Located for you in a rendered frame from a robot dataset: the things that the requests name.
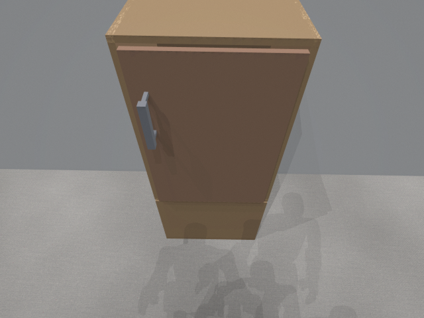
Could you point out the cupboard door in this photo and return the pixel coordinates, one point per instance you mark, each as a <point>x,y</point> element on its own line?
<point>220,115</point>

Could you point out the handle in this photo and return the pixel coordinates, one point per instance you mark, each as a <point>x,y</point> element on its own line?
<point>145,120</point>

